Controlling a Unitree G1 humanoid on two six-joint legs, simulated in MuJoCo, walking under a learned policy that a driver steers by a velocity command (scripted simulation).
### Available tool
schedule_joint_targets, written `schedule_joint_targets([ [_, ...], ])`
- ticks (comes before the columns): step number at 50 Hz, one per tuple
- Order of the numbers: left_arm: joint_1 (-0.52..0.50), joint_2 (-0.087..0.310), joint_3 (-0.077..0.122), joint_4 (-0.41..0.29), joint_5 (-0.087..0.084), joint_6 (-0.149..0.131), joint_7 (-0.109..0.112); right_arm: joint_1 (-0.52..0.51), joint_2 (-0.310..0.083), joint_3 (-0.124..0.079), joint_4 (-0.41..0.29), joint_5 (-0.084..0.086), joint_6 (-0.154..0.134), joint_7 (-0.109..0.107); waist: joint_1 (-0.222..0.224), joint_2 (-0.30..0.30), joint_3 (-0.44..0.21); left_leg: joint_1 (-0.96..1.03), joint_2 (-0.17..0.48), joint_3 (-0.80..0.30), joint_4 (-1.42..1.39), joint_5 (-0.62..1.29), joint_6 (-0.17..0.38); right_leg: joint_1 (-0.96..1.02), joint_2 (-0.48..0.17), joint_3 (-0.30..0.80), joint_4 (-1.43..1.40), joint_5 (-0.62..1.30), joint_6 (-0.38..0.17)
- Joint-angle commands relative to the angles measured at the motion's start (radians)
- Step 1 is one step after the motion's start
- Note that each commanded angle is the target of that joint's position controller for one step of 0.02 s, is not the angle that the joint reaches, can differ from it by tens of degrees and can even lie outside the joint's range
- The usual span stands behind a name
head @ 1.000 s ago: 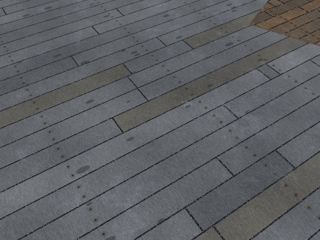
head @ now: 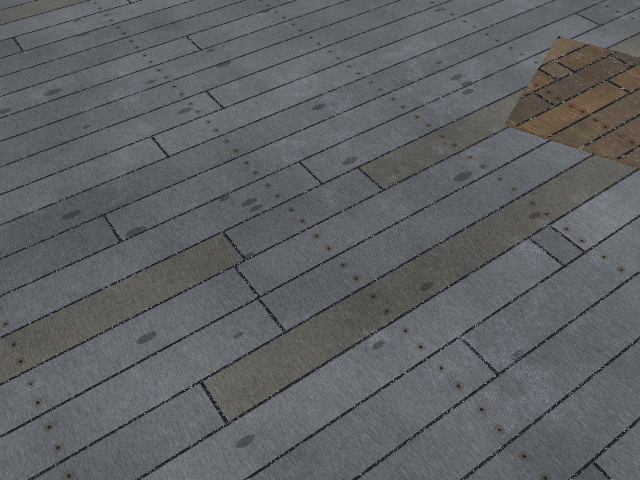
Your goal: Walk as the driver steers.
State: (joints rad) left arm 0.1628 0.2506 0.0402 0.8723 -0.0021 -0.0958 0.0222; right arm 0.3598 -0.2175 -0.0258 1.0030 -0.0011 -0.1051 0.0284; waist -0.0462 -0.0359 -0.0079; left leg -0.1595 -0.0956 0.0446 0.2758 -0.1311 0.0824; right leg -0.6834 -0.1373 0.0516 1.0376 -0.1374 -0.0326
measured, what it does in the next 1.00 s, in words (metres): walks ahead, turning left: right foot, then left foot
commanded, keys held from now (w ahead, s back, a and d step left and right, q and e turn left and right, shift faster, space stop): w+q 1.00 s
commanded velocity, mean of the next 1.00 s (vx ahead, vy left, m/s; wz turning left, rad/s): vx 0.50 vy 0.00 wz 0.51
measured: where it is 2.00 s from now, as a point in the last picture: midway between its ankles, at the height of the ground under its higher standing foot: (145, 331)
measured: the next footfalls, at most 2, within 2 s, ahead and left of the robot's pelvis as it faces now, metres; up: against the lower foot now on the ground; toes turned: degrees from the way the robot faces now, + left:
right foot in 0.24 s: +0.30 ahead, -0.15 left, +0.00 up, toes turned +8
left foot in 0.80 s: +0.50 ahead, +0.18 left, +0.00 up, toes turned +30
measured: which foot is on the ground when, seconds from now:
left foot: down 0.00-0.26, up 0.28-0.78, down 0.80-1.00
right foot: up 0.00-0.22, down 0.24-0.80, up 0.82-1.00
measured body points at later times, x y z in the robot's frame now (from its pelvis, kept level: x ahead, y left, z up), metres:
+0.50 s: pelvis +0.26 -0.06 +0.00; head +0.28 -0.06 +0.45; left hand +0.23 +0.22 -0.12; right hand +0.45 -0.29 -0.12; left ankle +0.27 +0.12 -0.66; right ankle +0.26 -0.16 -0.74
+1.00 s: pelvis +0.48 +0.10 +0.00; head +0.50 +0.13 +0.44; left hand +0.47 +0.42 -0.11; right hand +0.70 -0.09 -0.11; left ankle +0.47 +0.16 -0.75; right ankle +0.60 -0.05 -0.66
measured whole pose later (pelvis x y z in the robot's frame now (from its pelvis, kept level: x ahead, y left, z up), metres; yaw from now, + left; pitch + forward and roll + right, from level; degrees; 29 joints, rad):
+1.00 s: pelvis +0.48 +0.10 +0.00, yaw +34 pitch +2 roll +0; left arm 0.12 0.30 0.06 0.76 0.01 -0.11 0.01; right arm 0.30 -0.26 -0.08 0.74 0.01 -0.06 0.03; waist -0.03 -0.03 0.04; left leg -0.26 -0.11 -0.03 0.40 -0.15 0.11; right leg -0.60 -0.12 0.07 1.10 -0.28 0.02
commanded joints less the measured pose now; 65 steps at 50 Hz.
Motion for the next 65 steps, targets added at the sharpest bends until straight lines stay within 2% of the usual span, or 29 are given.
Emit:
schedule_joint_targets([
  [1, -0.018, 0.041, 0.008, -0.055, 0.005, -0.009, 0.000, -0.045, -0.161, -0.032, -0.079, 0.009, -0.009, -0.026, 0.041, 0.054, 0.074, -0.114, 0.270, -0.240, -0.182, 0.027, 0.172, 0.027, 0.004, 0.005, -0.233, 0.150, 0.034],
  [7, -0.203, 0.053, 0.006, -0.107, -0.018, -0.028, -0.025, 0.064, -0.179, -0.044, -0.065, 0.031, 0.013, -0.041, -0.022, 0.104, 0.065, -0.019, 0.279, -0.277, -0.083, -0.038, 0.132, 0.147, 0.081, -0.003, -0.511, 0.188, 0.060],
  [10, -0.176, 0.104, 0.023, -0.108, -0.018, -0.045, -0.033, 0.067, -0.170, -0.049, -0.075, 0.029, 0.028, -0.047, 0.008, 0.113, 0.042, 0.043, 0.282, -0.325, 0.009, -0.031, 0.107, 0.241, 0.111, -0.016, -0.590, 0.066, 0.039],
  [11, -0.084, 0.115, 0.033, -0.091, -0.019, -0.049, -0.029, 0.049, -0.176, -0.050, -0.081, 0.025, 0.032, -0.048, 0.061, 0.155, 0.014, 0.019, 0.274, -0.343, 0.084, 0.002, 0.090, 0.359, 0.104, -0.012, -0.611, 0.039, 0.017],
  [12, 0.066, 0.172, 0.056, -0.056, -0.009, -0.056, -0.022, 0.014, -0.135, -0.038, -0.106, 0.019, 0.029, -0.045, 0.131, 0.119, -0.089, -0.055, 0.206, -0.302, 0.270, 0.055, 0.059, 0.573, 0.047, 0.034, -0.609, 0.026, -0.026],
  [13, 0.246, 0.259, 0.077, -0.036, -0.003, -0.053, -0.014, 0.006, -0.064, -0.016, -0.145, -0.004, 0.025, -0.043, 0.187, -0.052, -0.260, -0.224, 0.112, -0.187, 0.608, -0.145, 0.013, 0.853, -0.158, 0.232, -0.603, 0.007, -0.082],
  [14, 0.280, 0.302, 0.088, -0.015, 0.010, -0.040, -0.022, 0.114, -0.008, -0.002, -0.182, 0.035, 0.005, -0.039, 0.116, -0.400, -0.328, -0.581, 0.019, -0.133, 0.888, -0.448, -0.016, 1.077, -0.333, 0.682, -0.731, -0.182, -0.227],
  [15, 0.209, 0.169, 0.056, -0.051, 0.015, -0.045, -0.026, 0.096, -0.140, -0.030, -0.156, 0.054, 0.001, -0.044, 0.124, -0.204, -0.238, -0.654, 0.093, -0.224, 1.022, -0.394, -0.013, 0.982, -0.298, 0.645, -0.755, -0.250, -0.198],
  [16, 0.147, 0.109, 0.039, -0.067, 0.007, -0.045, -0.027, 0.021, -0.174, -0.043, -0.167, 0.053, 0.006, -0.044, 0.119, -0.103, -0.140, -0.656, 0.130, -0.210, 1.029, -0.293, -0.008, 0.860, -0.255, 0.448, -0.752, -0.172, -0.149],
  [17, 0.083, 0.095, 0.032, -0.073, 0.006, -0.043, -0.031, 0.000, -0.147, -0.043, -0.168, 0.044, 0.015, -0.045, 0.088, -0.026, -0.089, -0.602, 0.168, -0.196, 0.999, -0.212, -0.021, 0.743, -0.203, 0.325, -0.780, -0.064, -0.128],
  [18, 0.053, 0.079, 0.028, -0.069, 0.005, -0.039, -0.032, -0.024, -0.134, -0.049, -0.177, 0.031, 0.023, -0.045, 0.072, -0.028, -0.041, -0.583, 0.192, -0.191, 0.947, -0.161, -0.027, 0.671, -0.166, 0.244, -0.813, -0.009, -0.119],
  [21, 0.062, 0.072, 0.032, -0.040, 0.012, -0.040, -0.029, -0.024, -0.088, -0.052, -0.193, 0.034, 0.052, -0.032, 0.048, -0.046, -0.005, -0.534, 0.213, -0.151, 0.919, -0.083, -0.038, 0.596, -0.103, 0.060, -0.862, 0.153, -0.111],
  [28, 0.106, 0.142, 0.055, -0.010, 0.012, -0.027, -0.008, -0.210, -0.071, -0.046, -0.293, 0.025, 0.057, -0.007, 0.080, -0.016, 0.052, -0.596, 0.215, -0.118, 0.599, 0.139, -0.053, 0.630, -0.125, -0.125, -0.894, 0.263, -0.125],
  [34, 0.171, 0.180, 0.066, 0.015, -0.011, 0.002, -0.003, -0.380, -0.068, -0.040, -0.384, 0.028, 0.058, 0.031, 0.120, -0.019, 0.106, -0.584, 0.192, -0.018, 0.417, 0.094, -0.010, 0.756, -0.167, -0.217, -0.846, 0.303, -0.098],
  [37, 0.149, 0.224, 0.078, 0.005, -0.020, 0.020, 0.003, -0.325, -0.111, -0.063, -0.398, 0.026, 0.065, 0.037, 0.057, -0.069, 0.037, -0.401, 0.102, 0.070, 0.393, -0.051, 0.046, 0.781, -0.165, -0.269, -0.673, 0.728, -0.071],
  [39, 0.117, 0.235, 0.078, -0.008, -0.025, 0.034, 0.008, -0.052, -0.202, -0.117, -0.329, 0.030, 0.069, 0.024, -0.098, -0.048, -0.108, -0.021, 0.012, 0.092, 0.293, -0.012, 0.112, 0.675, -0.113, -0.307, -0.303, 0.823, -0.028],
  [40, 0.132, 0.186, 0.060, -0.036, 0.003, 0.025, 0.008, 0.087, -0.297, -0.150, -0.296, 0.028, 0.078, -0.001, -0.135, 0.099, -0.189, 0.285, 0.169, -0.168, 0.269, 0.000, 0.172, 0.385, -0.059, -0.303, 0.028, 0.371, 0.020],
  [41, 0.217, 0.044, 0.014, -0.104, 0.012, -0.013, -0.007, 0.029, -0.393, -0.153, -0.321, 0.022, 0.062, 0.000, 0.004, 0.328, -0.313, 0.569, 0.417, -0.805, 0.107, -0.177, 0.382, -0.029, 0.162, -0.135, 0.357, -0.454, 0.065],
  [42, 0.084, 0.145, 0.033, -0.121, -0.028, -0.055, -0.022, 0.070, -0.286, -0.124, -0.328, 0.014, 0.050, 0.006, -0.080, 0.175, -0.345, 0.574, 0.425, -0.859, 0.001, -0.211, 0.343, -0.139, 0.132, 0.050, 0.420, -0.429, 0.039],
  [43, 0.020, 0.165, 0.039, -0.144, -0.052, -0.067, -0.026, 0.030, -0.234, -0.108, -0.318, 0.011, 0.038, 0.008, -0.064, 0.140, -0.206, 0.468, 0.398, -0.696, 0.008, -0.123, 0.288, -0.194, 0.090, 0.036, 0.375, -0.331, 0.011],
  [44, 0.023, 0.153, 0.037, -0.134, -0.031, -0.069, -0.017, -0.046, -0.202, -0.097, -0.332, 0.022, 0.032, 0.009, -0.011, 0.034, -0.134, 0.302, 0.352, -0.569, 0.013, -0.019, 0.248, -0.129, 0.043, 0.037, 0.282, -0.245, 0.006],
  [45, 0.034, 0.157, 0.045, -0.124, -0.003, -0.061, -0.008, -0.111, -0.174, -0.087, -0.347, 0.021, 0.032, 0.008, 0.030, 0.021, -0.087, 0.161, 0.313, -0.480, 0.001, 0.075, 0.223, -0.052, 0.015, 0.033, 0.204, -0.198, 0.014],
  [46, 0.061, 0.161, 0.050, -0.127, 0.002, -0.047, -0.011, -0.142, -0.166, -0.082, -0.361, 0.009, 0.030, 0.005, 0.064, 0.052, -0.075, 0.072, 0.294, -0.444, -0.016, 0.152, 0.225, 0.020, -0.002, 0.042, 0.168, -0.176, 0.025],
  [49, 0.052, 0.121, 0.048, -0.144, 0.018, -0.012, -0.010, -0.129, -0.177, -0.084, -0.355, 0.015, 0.024, -0.010, 0.081, 0.040, -0.051, -0.040, 0.242, -0.353, -0.059, 0.220, 0.218, 0.060, 0.008, 0.014, 0.057, -0.102, 0.061],
  [51, -0.025, 0.108, 0.041, -0.180, 0.021, -0.007, -0.007, -0.090, -0.207, -0.092, -0.345, 0.016, 0.024, -0.024, 0.059, 0.077, -0.016, -0.075, 0.232, -0.324, -0.060, 0.271, 0.218, 0.032, 0.024, 0.005, -0.075, -0.012, 0.089],
  [55, -0.166, 0.078, 0.027, -0.214, 0.012, -0.017, -0.022, -0.021, -0.191, -0.084, -0.321, 0.024, 0.033, -0.039, -0.004, 0.112, -0.003, -0.054, 0.182, -0.280, -0.038, 0.155, 0.147, 0.072, 0.082, -0.006, -0.377, 0.223, 0.082],
  [60, -0.271, 0.094, 0.025, -0.258, 0.000, -0.037, -0.051, 0.058, -0.191, -0.078, -0.273, 0.023, 0.037, -0.041, -0.053, 0.134, 0.028, 0.071, 0.253, -0.356, 0.024, 0.123, 0.138, 0.075, 0.104, -0.007, -0.512, 0.227, 0.038],
  [62, -0.268, 0.113, 0.031, -0.267, 0.001, -0.044, -0.058, 0.064, -0.194, -0.079, -0.264, 0.020, 0.044, -0.045, -0.046, 0.141, 0.033, 0.141, 0.282, -0.394, 0.058, 0.187, 0.129, 0.077, 0.114, -0.015, -0.542, 0.137, 0.012],
  [65, -0.073, 0.156, 0.057, -0.225, 0.005, -0.051, -0.050, 0.011, -0.195, -0.076, -0.273, 0.018, 0.054, -0.045, 0.063, 0.149, -0.058, 0.144, 0.230, -0.356, 0.244, 0.511, 0.087, 0.357, 0.150, -0.058, -0.610, 0.102, -0.055],
])
Velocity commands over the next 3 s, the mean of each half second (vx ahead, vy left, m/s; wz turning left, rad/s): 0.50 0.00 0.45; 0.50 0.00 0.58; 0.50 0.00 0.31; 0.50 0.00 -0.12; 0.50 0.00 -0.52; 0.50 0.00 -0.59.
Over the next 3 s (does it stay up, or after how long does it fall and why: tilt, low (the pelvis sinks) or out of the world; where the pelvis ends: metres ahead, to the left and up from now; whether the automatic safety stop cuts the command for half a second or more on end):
stays up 1.39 0.65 -0.01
